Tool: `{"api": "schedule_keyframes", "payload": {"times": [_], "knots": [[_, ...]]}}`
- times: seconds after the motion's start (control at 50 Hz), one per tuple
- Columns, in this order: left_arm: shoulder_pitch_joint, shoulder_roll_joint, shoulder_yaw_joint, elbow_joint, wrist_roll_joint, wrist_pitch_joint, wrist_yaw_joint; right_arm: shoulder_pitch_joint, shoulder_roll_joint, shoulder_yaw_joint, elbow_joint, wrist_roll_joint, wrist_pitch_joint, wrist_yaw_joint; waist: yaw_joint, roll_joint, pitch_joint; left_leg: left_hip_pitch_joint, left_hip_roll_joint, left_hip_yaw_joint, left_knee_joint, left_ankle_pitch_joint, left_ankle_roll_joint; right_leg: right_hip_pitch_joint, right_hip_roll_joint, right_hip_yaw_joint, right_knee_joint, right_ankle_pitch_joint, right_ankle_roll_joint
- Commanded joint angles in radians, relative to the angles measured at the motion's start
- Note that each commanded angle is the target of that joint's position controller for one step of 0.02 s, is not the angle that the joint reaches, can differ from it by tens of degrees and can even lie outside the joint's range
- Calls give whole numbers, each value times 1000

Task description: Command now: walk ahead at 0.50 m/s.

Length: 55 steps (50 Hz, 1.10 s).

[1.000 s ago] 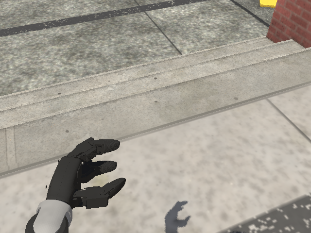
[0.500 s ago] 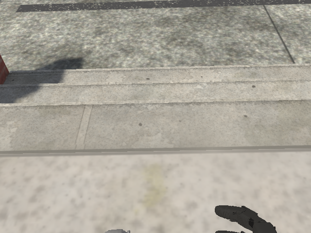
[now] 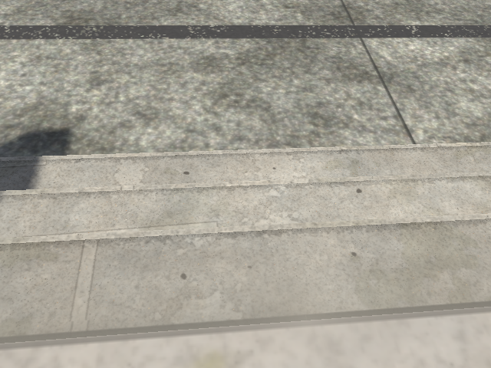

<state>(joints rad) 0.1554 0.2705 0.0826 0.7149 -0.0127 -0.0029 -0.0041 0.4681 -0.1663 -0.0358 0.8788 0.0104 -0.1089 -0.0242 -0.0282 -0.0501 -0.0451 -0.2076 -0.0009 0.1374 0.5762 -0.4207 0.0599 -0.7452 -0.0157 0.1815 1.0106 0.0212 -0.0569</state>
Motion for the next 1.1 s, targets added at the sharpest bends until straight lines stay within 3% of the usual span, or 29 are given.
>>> {"api": "schedule_keyframes", "payload": {"times": [0.02, 0.16, 0.24, 0.3, 0.34, 0.36, 0.38, 0.4, 0.42, 0.44, 0.46, 0.48, 0.5, 0.52, 0.54, 0.6, 0.68, 0.74, 0.82, 0.86, 0.88, 0.9, 0.92, 0.94, 0.96, 1.0, 1.02, 1.06, 1.1], "knots": [[-45, -5, -3, -52, 12, -13, -27, -1, -118, -22, -39, 8, -13, -37, 32, 84, 47, 91, 188, -172, -217, 518, 117, -52, -12, -65, -151, 115, 9], [-282, -18, -22, -128, 3, -51, -95, 113, -146, -26, -20, 9, 17, -49, -61, 120, 131, 296, 256, -220, -125, 453, 116, -212, -69, -130, -336, 206, -17], [-367, -37, -38, -140, -11, -75, -130, 123, -158, -33, -24, 15, 39, -47, -99, 111, 178, 225, 232, -192, -60, 365, 91, -67, -57, -178, -471, 291, -27], [-292, -5, -29, -97, -6, -87, -122, 86, -193, -45, -28, 15, 47, -35, -66, 124, 153, 227, 193, -159, 68, 575, 49, 150, -36, -202, -570, 288, -33], [-42, 64, 5, -4, 7, -90, -96, 59, -217, -53, -21, 11, 44, -21, 52, 130, 39, 205, 167, -174, 371, 777, 44, 440, -21, -223, -591, 280, -61], [159, 99, 22, 65, 13, -84, -80, 0, -226, -55, -13, 20, 33, -9, 182, 94, -31, 58, 112, -144, 676, 726, 9, 720, -56, -223, -687, 430, -90], [279, 133, 15, 117, 49, -82, -69, 14, -127, -41, -27, 6, 13, 0, 186, -120, -113, -331, -38, -138, 1161, -229, -57, 1100, -216, -75, -531, 778, -159], [311, 177, 7, 108, 81, -89, -51, 167, -72, -12, -30, 31, -24, 16, 121, -325, -322, -571, -75, -368, 1313, -392, -42, 1402, -352, 76, -199, 1257, -250], [549, 142, 8, 127, 129, -74, -61, 318, -100, 8, 15, -159, -16, 119, 181, -249, -721, -499, -69, -364, 1300, -270, -101, 1700, -332, 133, -213, 996, -448], [408, 160, 18, 147, 85, -75, -65, 17, -123, 13, -128, -108, -26, 146, 188, -118, -377, -943, -66, -258, 1272, -244, -107, 1567, -381, 354, -441, 206, -410], [365, 79, -7, 159, 73, -69, -59, -120, -148, 13, -123, -78, -35, 124, 211, 18, -169, -935, 46, -256, 1185, -119, -86, 1231, -385, 365, -590, -98, -340], [227, 7, -47, 121, 89, -95, -54, -100, -150, 17, -88, -109, -42, 88, 98, 94, -56, -761, 124, -317, 862, 149, -67, 857, -350, 307, -661, -48, -304], [163, -14, -58, 108, 93, -105, -59, -81, -181, 5, -62, -129, -28, 69, 8, 1, -11, -564, 165, -301, 775, 184, -66, 580, -311, 249, -719, 31, -309], [102, -55, -73, 94, 70, -109, -56, -119, -171, 12, -52, -142, 0, 68, -22, -29, -3, -447, 183, -272, 632, 175, -62, 411, -291, 167, -806, 92, -312], [76, -49, -76, 97, 60, -119, -51, -168, -111, 35, -70, -151, 28, 74, -48, -52, 1, -433, 206, -260, 581, 136, -60, 358, -292, 157, -837, 82, -317], [40, 46, -41, 75, 72, -142, -46, -247, -59, 77, -102, -113, 50, 82, -24, 50, -15, -349, 184, -222, 232, 272, -41, 392, -220, -1, -841, 179, -262], [167, 65, -29, 124, 95, -135, -70, -364, -124, 58, -125, -85, 53, 95, 26, 27, 55, -395, 105, -195, 112, 540, -14, 530, -198, -79, -802, 179, -228], [254, 52, -30, 166, 96, -131, -69, -469, -149, 43, -153, -77, 50, 86, 64, 6, 96, -434, 90, -180, 45, 543, 3, 673, -214, -90, -797, 95, -195], [267, 102, -8, 189, 85, -111, -58, -530, -178, 16, -178, -70, 39, 76, 65, 1, 110, -311, 31, -102, -55, 457, 37, 784, -225, -117, -748, 173, -139], [247, 108, -1, 180, 93, -109, -56, -388, -252, -24, -145, -46, 14, 65, -6, 24, -23, 43, -13, -74, -7, 498, 106, 699, -123, -202, -537, 403, -51], [388, -5, -32, 180, 109, -113, -53, -199, -277, -23, -102, -45, 7, 65, 4, 183, -270, 509, 147, -292, 23, 622, 269, 448, -14, -245, -255, 157, 23], [389, -36, -54, 169, 117, -116, -81, 48, -280, -27, -40, -56, 16, 54, -102, 297, -399, 795, 362, -725, -200, 366, 399, 168, 140, -206, -11, -534, 63], [158, 31, -27, 126, 83, -103, -92, 145, -247, -30, 18, -78, 6, 45, -180, 189, -172, 663, 310, -756, -321, 34, 259, -16, 92, -80, 158, -560, 6], [73, 38, -21, 113, 66, -106, -71, 20, -247, -34, 6, -64, -8, 38, -128, 170, 23, 434, 297, -669, -354, -52, 205, -74, 24, -74, 208, -459, -23], [94, 53, -20, 123, 80, -110, -46, -69, -193, -19, -4, -57, -8, 32, -77, 153, 25, 290, 279, -601, -378, 36, 208, 12, -25, -66, 185, -396, -44], [116, -26, -44, 142, 103, -109, -36, -153, -82, 18, -9, -58, -7, 27, 3, 98, 30, 121, 277, -465, -423, 239, 200, 133, -87, -64, 147, -298, -56], [129, -44, -44, 150, 100, -100, -38, -178, -61, 25, -19, -65, -7, 24, 25, 84, 22, 92, 267, -414, -452, 282, 192, 158, -89, -69, 119, -279, -48], [113, -34, -38, 152, 82, -90, -57, -182, -94, 16, -14, -75, -15, 24, 28, 93, 44, 70, 252, -305, -488, 346, 188, 134, -87, -84, 42, -219, -20], [68, -26, -38, 140, 80, -84, -68, -130, -114, 12, 17, -99, -23, 29, 13, 93, 60, 81, 259, -229, -498, 440, 202, 71, -99, -94, -40, -109, 8]]}}
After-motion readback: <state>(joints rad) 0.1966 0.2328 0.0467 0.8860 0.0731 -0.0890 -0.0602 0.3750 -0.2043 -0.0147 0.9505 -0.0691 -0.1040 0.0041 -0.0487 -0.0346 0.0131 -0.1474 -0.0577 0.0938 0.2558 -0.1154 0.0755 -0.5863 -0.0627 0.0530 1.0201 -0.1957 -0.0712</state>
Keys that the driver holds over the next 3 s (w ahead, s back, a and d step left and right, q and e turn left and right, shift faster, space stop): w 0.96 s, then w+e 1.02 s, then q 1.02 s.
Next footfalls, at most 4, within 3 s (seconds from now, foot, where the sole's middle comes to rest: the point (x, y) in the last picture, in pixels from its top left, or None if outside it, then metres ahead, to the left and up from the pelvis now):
0.38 right None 0.44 -0.16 -0.90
0.84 left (205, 313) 0.75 0.09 -0.90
1.46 right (279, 247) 1.00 -0.17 -0.90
2.08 left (242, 202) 1.34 -0.05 -1.05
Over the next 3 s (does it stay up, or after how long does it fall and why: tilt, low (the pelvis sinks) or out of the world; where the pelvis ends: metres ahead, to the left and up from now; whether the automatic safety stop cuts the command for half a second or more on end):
stays up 1.28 -0.11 -0.28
